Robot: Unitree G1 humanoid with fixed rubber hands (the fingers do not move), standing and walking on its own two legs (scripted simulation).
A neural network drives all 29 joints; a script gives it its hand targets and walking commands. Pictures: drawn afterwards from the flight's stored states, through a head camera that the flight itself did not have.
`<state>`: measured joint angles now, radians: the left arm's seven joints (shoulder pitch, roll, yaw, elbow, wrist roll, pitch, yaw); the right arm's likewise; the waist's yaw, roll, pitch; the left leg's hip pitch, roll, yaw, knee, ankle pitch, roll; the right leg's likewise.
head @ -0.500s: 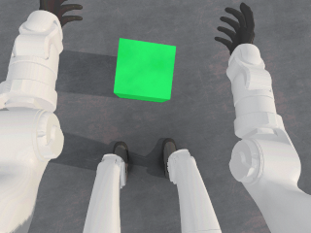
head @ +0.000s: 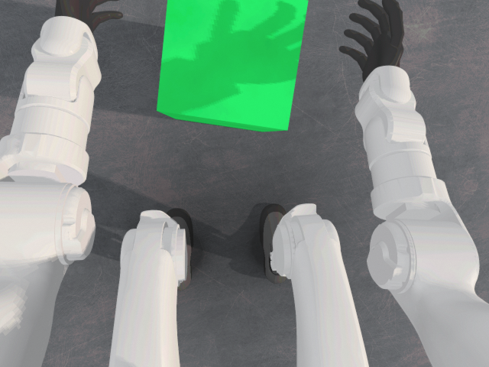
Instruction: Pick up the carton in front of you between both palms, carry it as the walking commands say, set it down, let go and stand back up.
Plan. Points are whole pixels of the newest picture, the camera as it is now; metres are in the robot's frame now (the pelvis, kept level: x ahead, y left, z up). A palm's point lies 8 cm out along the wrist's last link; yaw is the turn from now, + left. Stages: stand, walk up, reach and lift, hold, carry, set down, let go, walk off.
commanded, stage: reach and lift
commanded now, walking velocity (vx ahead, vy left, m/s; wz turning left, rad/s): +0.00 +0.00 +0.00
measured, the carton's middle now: (228, 72) +0.53 +0.01 -0.36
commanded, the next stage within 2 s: none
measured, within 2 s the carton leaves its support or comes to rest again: leaves its support in 1.28 s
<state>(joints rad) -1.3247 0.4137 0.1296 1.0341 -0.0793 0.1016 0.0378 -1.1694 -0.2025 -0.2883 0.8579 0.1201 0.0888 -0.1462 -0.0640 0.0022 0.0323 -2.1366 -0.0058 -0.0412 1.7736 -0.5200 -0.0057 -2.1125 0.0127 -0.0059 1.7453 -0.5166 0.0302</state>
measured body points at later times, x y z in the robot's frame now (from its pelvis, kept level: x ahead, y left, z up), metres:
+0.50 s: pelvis -0.03 +0.00 -0.12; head +0.36 +0.02 +0.10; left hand +0.56 +0.19 -0.31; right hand +0.53 -0.18 -0.31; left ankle +0.08 +0.12 -0.45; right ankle +0.09 -0.13 -0.45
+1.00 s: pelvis -0.03 +0.00 -0.11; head +0.35 +0.01 +0.11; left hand +0.56 +0.16 -0.30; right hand +0.53 -0.15 -0.30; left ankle +0.08 +0.12 -0.45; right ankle +0.09 -0.13 -0.45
